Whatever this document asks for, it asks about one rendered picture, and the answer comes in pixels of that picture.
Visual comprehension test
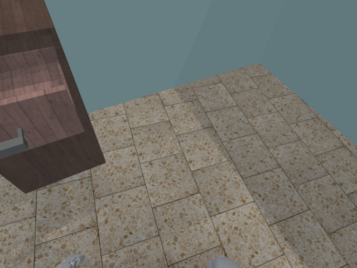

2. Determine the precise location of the handle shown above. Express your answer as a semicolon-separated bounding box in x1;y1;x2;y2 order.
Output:
0;128;28;158

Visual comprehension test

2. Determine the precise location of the robot left hand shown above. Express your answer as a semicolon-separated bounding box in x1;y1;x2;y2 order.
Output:
56;254;84;268

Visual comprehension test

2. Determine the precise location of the cabinet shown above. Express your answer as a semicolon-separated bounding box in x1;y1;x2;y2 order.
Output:
0;0;106;194

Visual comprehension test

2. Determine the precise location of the drawer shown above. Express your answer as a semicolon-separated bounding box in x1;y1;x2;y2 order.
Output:
0;46;84;159

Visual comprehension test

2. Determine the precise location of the right robot thigh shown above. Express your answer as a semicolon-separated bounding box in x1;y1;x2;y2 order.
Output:
208;256;240;268

